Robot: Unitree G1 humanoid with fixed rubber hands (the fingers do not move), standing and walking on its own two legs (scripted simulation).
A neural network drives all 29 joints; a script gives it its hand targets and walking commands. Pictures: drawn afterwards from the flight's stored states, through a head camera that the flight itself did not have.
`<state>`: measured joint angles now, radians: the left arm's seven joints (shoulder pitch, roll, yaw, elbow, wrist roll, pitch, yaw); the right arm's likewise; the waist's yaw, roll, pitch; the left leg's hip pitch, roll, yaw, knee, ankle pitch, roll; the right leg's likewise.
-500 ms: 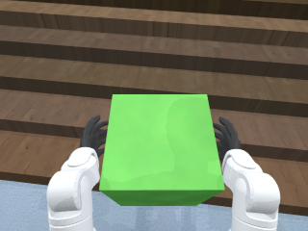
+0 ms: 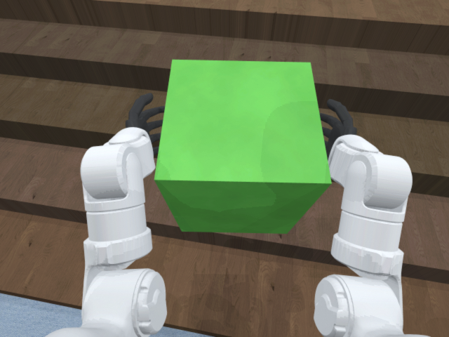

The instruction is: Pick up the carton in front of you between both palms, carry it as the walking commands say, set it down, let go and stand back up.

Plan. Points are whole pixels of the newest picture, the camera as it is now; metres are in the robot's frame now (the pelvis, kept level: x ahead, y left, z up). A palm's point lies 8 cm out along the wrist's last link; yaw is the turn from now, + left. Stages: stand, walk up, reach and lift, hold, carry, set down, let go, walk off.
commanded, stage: carry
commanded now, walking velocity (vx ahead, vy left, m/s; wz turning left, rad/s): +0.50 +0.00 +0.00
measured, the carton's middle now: (237, 158) +0.40 +0.01 +0.09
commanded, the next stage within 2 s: none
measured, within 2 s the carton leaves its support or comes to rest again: neither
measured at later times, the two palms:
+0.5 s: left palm out of the picture +0.72 +0.14 +0.25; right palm out of the picture +0.67 -0.15 +0.25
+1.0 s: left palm out of the picture +1.00 +0.22 +0.44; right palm out of the picture +1.04 -0.07 +0.44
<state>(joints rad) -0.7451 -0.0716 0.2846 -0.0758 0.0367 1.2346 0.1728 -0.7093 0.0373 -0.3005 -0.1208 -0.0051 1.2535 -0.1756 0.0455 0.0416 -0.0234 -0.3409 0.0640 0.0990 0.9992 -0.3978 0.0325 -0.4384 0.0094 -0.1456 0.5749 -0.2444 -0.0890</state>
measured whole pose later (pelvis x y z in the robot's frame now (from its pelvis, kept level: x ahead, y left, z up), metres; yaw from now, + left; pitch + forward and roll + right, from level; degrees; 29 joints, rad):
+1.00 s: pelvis +0.65 +0.02 +0.27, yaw +0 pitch +3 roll -1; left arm -0.84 -0.01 0.27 0.07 -0.04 1.27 0.22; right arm -0.84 0.08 -0.43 -0.03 -0.12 1.32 -0.14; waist 0.18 0.00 0.01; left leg -0.92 0.00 0.02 1.71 -0.34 0.12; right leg -0.32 0.02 -0.14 0.57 -0.31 -0.09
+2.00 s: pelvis +1.24 +0.01 +0.52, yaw +0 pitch +3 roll +0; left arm -0.74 -0.05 0.28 -0.01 -0.02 1.24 0.20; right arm -0.72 0.08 -0.34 -0.10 -0.09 1.29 -0.14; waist 0.10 0.04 -0.01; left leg -0.91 0.01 0.04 1.67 -0.28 0.11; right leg -0.38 -0.02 -0.14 0.63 -0.31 -0.06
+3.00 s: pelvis +1.82 +0.00 +0.76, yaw -1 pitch +3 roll -1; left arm -0.69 -0.06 0.26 -0.01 0.00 1.24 0.20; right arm -0.68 0.09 -0.34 -0.10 -0.09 1.28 -0.14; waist 0.11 0.04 0.00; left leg -0.83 -0.01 0.00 1.75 -0.25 0.10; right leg -0.45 -0.01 -0.16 0.72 -0.32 -0.07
